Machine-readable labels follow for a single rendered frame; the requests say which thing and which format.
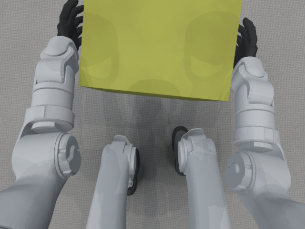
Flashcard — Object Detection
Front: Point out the carton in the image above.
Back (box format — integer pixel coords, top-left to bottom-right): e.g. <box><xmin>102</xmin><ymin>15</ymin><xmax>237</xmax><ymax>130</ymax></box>
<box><xmin>79</xmin><ymin>0</ymin><xmax>242</xmax><ymax>101</ymax></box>

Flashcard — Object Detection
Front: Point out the robot right shin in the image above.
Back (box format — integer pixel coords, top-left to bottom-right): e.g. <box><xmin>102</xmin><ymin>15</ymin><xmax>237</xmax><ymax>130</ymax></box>
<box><xmin>180</xmin><ymin>128</ymin><xmax>217</xmax><ymax>157</ymax></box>

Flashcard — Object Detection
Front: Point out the robot shin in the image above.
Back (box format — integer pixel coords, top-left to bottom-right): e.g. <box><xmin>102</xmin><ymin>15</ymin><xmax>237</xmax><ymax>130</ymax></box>
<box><xmin>180</xmin><ymin>128</ymin><xmax>217</xmax><ymax>157</ymax></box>
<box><xmin>101</xmin><ymin>135</ymin><xmax>134</xmax><ymax>187</ymax></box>

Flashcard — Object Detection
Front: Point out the right robot upper arm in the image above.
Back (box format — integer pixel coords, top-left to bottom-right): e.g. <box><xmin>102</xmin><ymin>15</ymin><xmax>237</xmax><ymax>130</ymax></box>
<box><xmin>224</xmin><ymin>150</ymin><xmax>305</xmax><ymax>229</ymax></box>

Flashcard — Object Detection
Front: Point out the right robot hand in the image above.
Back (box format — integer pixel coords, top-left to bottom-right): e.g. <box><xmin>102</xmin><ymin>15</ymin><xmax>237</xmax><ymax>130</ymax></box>
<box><xmin>233</xmin><ymin>17</ymin><xmax>258</xmax><ymax>69</ymax></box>

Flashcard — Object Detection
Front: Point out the left robot hand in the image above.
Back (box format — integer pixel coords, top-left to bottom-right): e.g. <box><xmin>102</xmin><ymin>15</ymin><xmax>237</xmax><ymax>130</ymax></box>
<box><xmin>57</xmin><ymin>0</ymin><xmax>84</xmax><ymax>51</ymax></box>

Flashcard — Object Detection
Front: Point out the robot left shin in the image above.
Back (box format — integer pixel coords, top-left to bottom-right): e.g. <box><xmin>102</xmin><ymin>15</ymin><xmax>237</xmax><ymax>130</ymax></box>
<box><xmin>101</xmin><ymin>135</ymin><xmax>134</xmax><ymax>187</ymax></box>

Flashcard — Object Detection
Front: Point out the right robot forearm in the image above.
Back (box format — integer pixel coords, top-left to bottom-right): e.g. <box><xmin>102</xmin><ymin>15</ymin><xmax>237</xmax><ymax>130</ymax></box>
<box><xmin>231</xmin><ymin>56</ymin><xmax>288</xmax><ymax>166</ymax></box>

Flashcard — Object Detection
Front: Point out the left robot upper arm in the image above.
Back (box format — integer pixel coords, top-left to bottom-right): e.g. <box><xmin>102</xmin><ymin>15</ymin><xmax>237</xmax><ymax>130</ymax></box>
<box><xmin>0</xmin><ymin>132</ymin><xmax>81</xmax><ymax>229</ymax></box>

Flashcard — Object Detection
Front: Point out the left robot forearm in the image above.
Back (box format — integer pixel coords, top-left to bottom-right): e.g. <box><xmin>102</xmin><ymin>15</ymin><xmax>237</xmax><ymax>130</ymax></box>
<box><xmin>11</xmin><ymin>36</ymin><xmax>79</xmax><ymax>174</ymax></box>

